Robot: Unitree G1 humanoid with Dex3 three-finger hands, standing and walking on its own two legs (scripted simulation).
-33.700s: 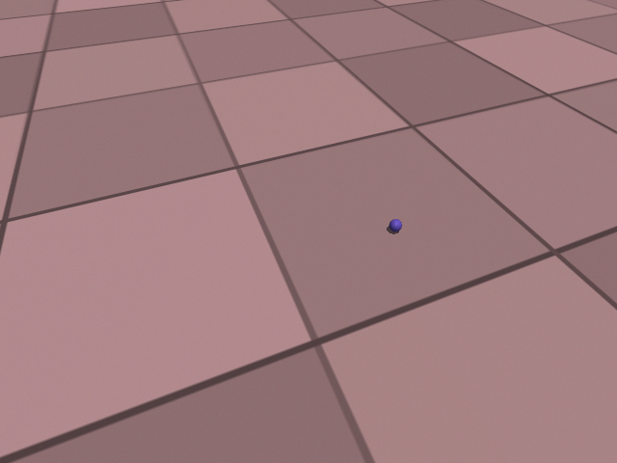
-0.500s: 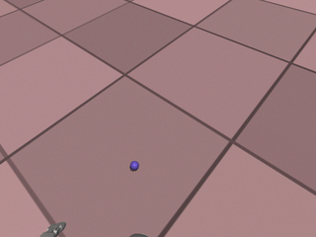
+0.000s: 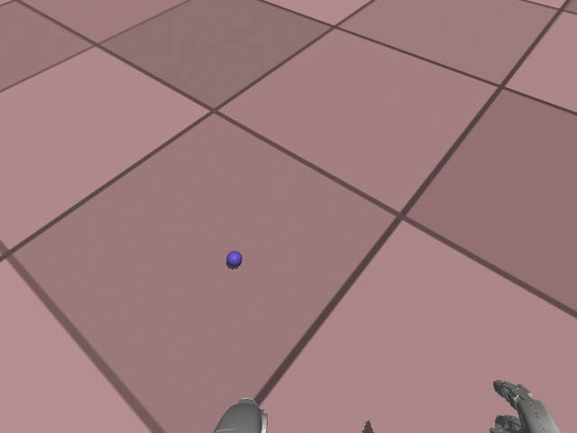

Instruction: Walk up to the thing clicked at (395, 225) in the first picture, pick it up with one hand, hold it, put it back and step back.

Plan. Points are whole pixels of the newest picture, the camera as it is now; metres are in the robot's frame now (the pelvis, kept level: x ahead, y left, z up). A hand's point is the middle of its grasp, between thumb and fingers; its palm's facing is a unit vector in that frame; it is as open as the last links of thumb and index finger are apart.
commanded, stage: step back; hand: left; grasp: from above
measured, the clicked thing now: (234, 258) +0.76 +0.27 -0.72
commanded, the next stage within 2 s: stand in 1.86 s
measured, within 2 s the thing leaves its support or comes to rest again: neither
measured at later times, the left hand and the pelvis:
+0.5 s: hand out of the picture -0.05 +0.26 -0.13, palm faces +0.08 -0.93 -0.36, open 7.4 cm; pelvis -0.16 -0.01 +0.01, yaw +4 degrees
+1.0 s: hand out of the picture -0.26 +0.23 -0.11, palm faces +0.09 -0.88 -0.46, open 7.4 cm; pelvis -0.30 -0.06 +0.01, yaw +5 degrees
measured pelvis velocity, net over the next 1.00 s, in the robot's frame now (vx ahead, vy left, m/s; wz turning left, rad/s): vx -0.30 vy -0.06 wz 0.09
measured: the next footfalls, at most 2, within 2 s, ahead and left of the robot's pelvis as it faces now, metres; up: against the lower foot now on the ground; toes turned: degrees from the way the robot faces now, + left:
left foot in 0.34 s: -0.09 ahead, +0.11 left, +0.00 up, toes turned +2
right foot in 0.70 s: -0.21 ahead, -0.17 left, +0.00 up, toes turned +5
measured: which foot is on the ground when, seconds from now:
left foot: down 0.00-0.00, up 0.02-0.32, down 0.34-0.72, up 0.74-1.00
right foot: down 0.00-0.36, up 0.38-0.68, down 0.70-1.00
